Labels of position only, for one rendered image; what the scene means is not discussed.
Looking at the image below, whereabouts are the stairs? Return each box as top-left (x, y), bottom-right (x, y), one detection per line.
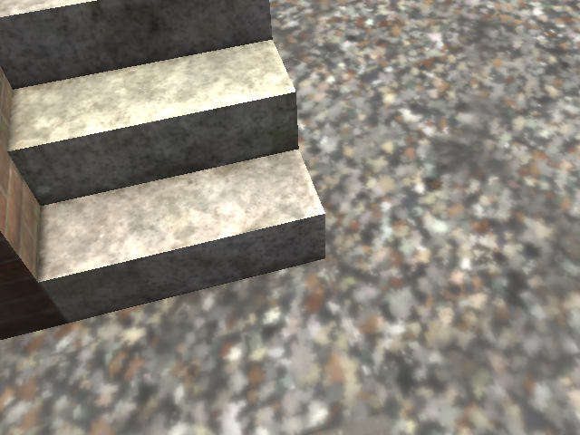
top-left (0, 0), bottom-right (325, 323)

